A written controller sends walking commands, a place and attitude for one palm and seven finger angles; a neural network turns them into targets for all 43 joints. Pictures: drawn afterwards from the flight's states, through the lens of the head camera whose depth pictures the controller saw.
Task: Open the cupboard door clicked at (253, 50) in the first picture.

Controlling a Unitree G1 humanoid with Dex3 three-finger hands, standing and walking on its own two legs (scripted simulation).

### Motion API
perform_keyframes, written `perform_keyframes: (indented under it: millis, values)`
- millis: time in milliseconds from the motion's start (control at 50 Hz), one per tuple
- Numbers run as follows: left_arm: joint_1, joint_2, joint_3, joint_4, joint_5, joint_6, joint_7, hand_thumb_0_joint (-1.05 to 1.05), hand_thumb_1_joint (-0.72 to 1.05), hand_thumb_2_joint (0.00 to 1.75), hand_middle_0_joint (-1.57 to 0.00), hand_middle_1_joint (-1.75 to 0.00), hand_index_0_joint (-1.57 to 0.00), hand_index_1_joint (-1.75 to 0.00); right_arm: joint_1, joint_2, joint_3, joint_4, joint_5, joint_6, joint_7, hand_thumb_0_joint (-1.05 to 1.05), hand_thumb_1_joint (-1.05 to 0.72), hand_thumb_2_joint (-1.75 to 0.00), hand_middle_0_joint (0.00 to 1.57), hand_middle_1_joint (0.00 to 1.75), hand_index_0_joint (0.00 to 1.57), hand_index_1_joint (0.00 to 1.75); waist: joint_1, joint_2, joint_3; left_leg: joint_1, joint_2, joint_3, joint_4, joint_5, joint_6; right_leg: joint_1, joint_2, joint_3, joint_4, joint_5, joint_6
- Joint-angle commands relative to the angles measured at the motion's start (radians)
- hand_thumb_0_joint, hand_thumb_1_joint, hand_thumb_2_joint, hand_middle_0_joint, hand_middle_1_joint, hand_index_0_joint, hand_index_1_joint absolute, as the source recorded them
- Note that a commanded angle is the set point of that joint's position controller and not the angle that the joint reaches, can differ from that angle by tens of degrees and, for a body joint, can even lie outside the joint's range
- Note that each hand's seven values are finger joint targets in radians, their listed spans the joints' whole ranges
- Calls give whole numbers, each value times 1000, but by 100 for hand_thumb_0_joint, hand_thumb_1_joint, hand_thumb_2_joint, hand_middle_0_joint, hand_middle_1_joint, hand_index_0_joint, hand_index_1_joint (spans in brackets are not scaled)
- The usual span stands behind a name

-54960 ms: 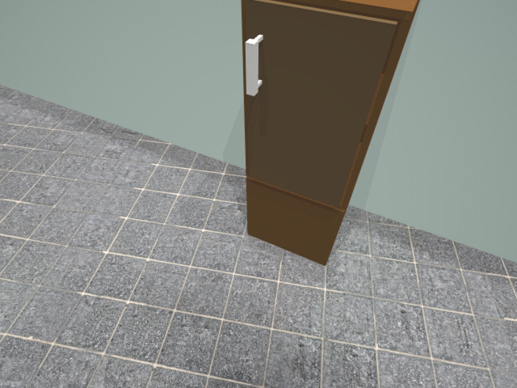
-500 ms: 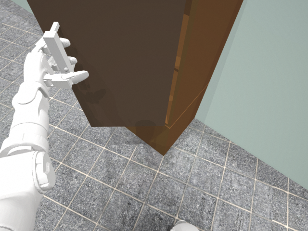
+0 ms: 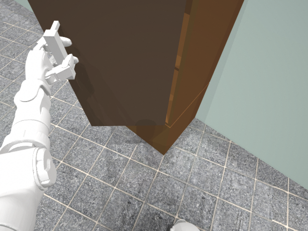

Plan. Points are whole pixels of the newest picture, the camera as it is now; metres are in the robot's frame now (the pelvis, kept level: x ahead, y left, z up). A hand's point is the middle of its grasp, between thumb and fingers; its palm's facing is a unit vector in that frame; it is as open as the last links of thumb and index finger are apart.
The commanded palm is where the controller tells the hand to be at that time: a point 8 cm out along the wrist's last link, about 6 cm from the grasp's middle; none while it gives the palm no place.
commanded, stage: pull the door open along its arc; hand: left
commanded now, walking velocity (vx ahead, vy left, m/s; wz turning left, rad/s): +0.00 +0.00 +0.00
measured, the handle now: (63, 51) +0.55 +0.21 +0.13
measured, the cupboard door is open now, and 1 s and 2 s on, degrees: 41 87 84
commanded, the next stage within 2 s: open thumb and fingers to let go in 1.00 s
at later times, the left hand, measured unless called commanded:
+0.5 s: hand (76, 102) +0.39 +0.15 +0.13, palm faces +0.08 -1.00 +0.04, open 6.5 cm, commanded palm +0.32 +0.21 +0.13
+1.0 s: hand (117, 138) +0.29 +0.06 +0.14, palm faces +0.32 -0.95 +0.00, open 6.7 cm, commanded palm +0.22 +0.09 +0.13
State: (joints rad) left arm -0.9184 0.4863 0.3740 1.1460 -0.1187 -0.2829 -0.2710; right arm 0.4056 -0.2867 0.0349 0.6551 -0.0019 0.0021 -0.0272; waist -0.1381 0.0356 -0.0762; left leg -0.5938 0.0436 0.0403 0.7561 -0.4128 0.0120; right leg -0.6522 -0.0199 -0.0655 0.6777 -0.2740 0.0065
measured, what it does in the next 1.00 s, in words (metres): stands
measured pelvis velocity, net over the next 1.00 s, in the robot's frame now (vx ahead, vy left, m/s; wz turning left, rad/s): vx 0.04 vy -0.03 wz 0.02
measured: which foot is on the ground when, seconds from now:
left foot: down 0.00-1.00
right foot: down 0.00-1.00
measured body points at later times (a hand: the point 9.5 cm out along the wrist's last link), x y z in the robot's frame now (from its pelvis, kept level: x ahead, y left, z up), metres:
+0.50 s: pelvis +0.02 +0.00 +0.01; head +0.04 -0.02 +0.46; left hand +0.38 +0.20 +0.13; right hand +0.13 -0.25 -0.09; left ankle -0.03 +0.11 -0.71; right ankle +0.03 -0.13 -0.71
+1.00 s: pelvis +0.04 -0.03 +0.02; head +0.02 -0.05 +0.47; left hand +0.27 +0.11 +0.14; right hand +0.24 -0.23 -0.07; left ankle -0.03 +0.11 -0.71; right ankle +0.03 -0.13 -0.71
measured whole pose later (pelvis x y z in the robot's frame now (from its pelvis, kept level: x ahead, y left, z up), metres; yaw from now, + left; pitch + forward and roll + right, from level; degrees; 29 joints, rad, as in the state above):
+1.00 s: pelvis +0.04 -0.03 +0.02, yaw +1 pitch +1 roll -1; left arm 0.26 -0.07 -0.24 -0.32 0.03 0.16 0.43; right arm 0.14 -0.18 0.03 0.54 -0.04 0.13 -0.01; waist 0.02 0.07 -0.06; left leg -0.17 0.06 0.02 0.56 -0.40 -0.03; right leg -0.26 0.00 -0.08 0.57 -0.32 -0.03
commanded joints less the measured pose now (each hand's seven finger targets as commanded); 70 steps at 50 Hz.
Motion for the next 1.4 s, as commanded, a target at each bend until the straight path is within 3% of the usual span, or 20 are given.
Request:
perform_keyframes:
  millis: [0,40,200,240,300,340,360,380,400,420,460,540,600,620,760,880,1000,1080,1160,1380]
  values:
    - [-419,261,38,-235,-15,-71,-12,0,90,90,-40,-135,-40,-135,125,-161,-64,-75,2,-22,-13,0,-90,-90,20,30,20,30,7,54,-429,157,-33,-46,-86,405,5,290,45,32,-21,363,-27]
    - [-366,258,44,-270,-26,-75,-18,0,90,90,-40,-135,-40,-135,117,-160,-65,-89,4,-22,-12,0,-90,-90,20,30,20,30,24,65,-458,170,-31,-45,-88,447,4,319,46,32,-15,396,-30]
    - [-56,188,34,-478,-82,-22,-30,0,90,90,-40,-135,-40,-135,45,-149,-74,-160,26,-15,-2,0,-90,-90,20,30,20,30,88,10,-432,166,-26,-20,-133,487,8,425,43,29,-35,453,-33]
    - [53,172,36,-570,-94,-4,-24,0,90,90,-40,-135,-40,-135,22,-139,-75,-178,32,-18,0,0,-90,-90,20,30,20,30,112,40,-443,186,-26,-12,-138,542,9,463,38,34,-36,497,-35]
    - [237,91,8,-715,-121,33,-12,0,90,90,-40,-135,-40,-135,-23,-125,-76,-203,39,-29,8,0,-90,-90,20,30,20,30,130,-14,-397,201,-23,-5,-162,559,9,497,34,27,-50,522,-32]
    - [350,42,-15,-813,-134,56,-1,0,90,90,-40,-135,-40,-135,-63,-116,-71,-222,44,-39,11,0,-90,-90,20,30,20,30,143,0,-364,212,-24,-2,-181,560,5,510,30,22,-57,521,-31]
    - [373,26,76,-900,-167,76,101,0,90,90,-40,-135,-40,-135,-98,-91,-71,-225,46,-45,16,0,-90,-90,20,30,20,30,197,-6,-352,207,-31,-6,-187,531,-8,504,36,7,-72,477,-30]
    - [446,-63,13,-943,-153,102,162,0,90,90,-40,-135,-40,-135,-125,-82,-69,-225,43,-53,22,0,-90,-90,20,30,20,30,183,7,-311,222,-29,0,-201,517,-14,489,35,0,-84,451,-27]
    - [493,-103,-1,-1014,-144,120,222,0,90,90,-40,-135,-40,-135,-140,-76,-70,-226,42,-61,29,0,-90,-90,20,30,20,30,186,-18,-292,221,-29,-1,-211,503,-19,492,34,-8,-92,440,-26]
    - [559,-109,20,-1071,-131,135,294,0,90,90,-40,-135,-40,-135,-168,-68,-71,-226,41,-63,32,0,-90,-90,20,30,20,30,206,-41,-281,218,-29,0,-217,485,-19,506,33,-8,-101,420,-27]
    - [652,-182,-35,-1168,-87,172,399,0,90,90,-40,-135,-40,-135,-212,-51,-64,-226,31,-58,35,0,-90,-90,20,30,20,30,206,-46,-250,227,-30,4,-238,457,-23,525,24,-6,-108,412,-28]
    - [814,-238,-88,-1375,-1,247,565,0,90,90,-40,-135,-40,-135,-295,-20,-56,-237,12,-18,22,0,-90,-90,20,30,20,30,225,-60,-229,265,-26,10,-264,429,-20,583,11,14,-134,398,-33]
    - [868,-324,-172,-1493,44,309,668,0,90,90,-40,-135,-40,-135,-341,3,-45,-239,-3,13,7,0,-90,-90,20,30,20,30,217,-64,-200,295,-28,11,-268,431,-21,614,6,25,-158,414,-35]
    - [898,-340,-194,-1500,67,329,700,0,90,90,-40,-135,-40,-135,-354,4,-44,-239,-9,24,1,0,-90,-90,20,30,20,30,213,-101,-178,300,-27,5,-264,415,-16,615,6,27,-170,397,-35]
    - [980,-466,-379,-1593,148,379,737,0,90,90,-40,-135,-40,-135,-387,34,-32,-246,-30,79,-16,0,-90,-90,20,30,20,30,201,-51,-146,360,-34,8,-257,443,-9,618,1,40,-180,462,-43]
    - [1122,-562,-530,-1706,166,372,719,0,90,90,-40,-135,-40,-135,-392,43,-39,-277,-36,83,4,0,-90,-90,20,30,20,30,197,-80,-161,375,-32,-3,-222,497,-10,629,-2,28,-142,582,-41]
    - [1130,-667,-671,-1767,177,375,760,0,90,90,-40,-135,-40,-135,-403,44,-43,-275,-33,52,30,0,-90,-90,20,30,20,30,179,-88,-153,375,-34,-20,-176,471,-9,580,-8,18,-120,569,-37]
    - [898,-595,-592,-1658,182,367,800,0,90,90,-40,-135,-40,-135,-415,36,-37,-228,-40,35,5,0,-90,-90,20,30,20,30,159,-127,-105,355,-51,-32,-174,379,-4,525,-12,35,-159,424,-32]
    - [915,-607,-585,-1608,178,355,793,0,62,78,-38,-132,-38,-132,-408,44,-39,-220,-43,25,-13,0,-90,-90,20,30,20,30,182,-127,-165,362,-58,-26,-185,383,-5,574,-21,44,-163,449,-28]
    - [754,-615,-571,-1503,173,331,779,0,-15,45,-32,-124,-32,-124,-418,45,-33,-200,-47,4,-23,0,-90,-90,20,30,20,30,182,-119,-125,384,-55,-32,-234,311,-1,528,-16,38,-223,224,-31]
